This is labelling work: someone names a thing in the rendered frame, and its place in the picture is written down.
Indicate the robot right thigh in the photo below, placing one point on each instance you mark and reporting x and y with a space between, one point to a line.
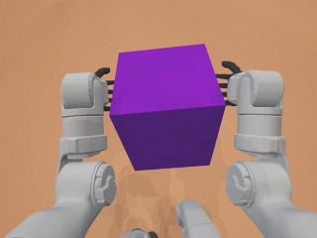
194 220

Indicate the robot left forearm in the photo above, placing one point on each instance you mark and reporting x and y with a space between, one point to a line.
83 96

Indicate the carton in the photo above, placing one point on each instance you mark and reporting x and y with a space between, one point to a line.
167 107

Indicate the left robot upper arm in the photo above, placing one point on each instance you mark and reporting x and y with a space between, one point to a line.
82 189

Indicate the left robot hand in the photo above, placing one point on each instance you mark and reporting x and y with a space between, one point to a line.
99 73

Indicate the robot left shin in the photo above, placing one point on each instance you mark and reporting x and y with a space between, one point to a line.
137 228

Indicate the right robot upper arm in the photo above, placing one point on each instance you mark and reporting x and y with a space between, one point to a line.
263 190

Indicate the right robot hand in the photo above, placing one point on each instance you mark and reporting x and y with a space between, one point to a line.
235 69

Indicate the robot right forearm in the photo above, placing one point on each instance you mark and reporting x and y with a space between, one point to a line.
258 95

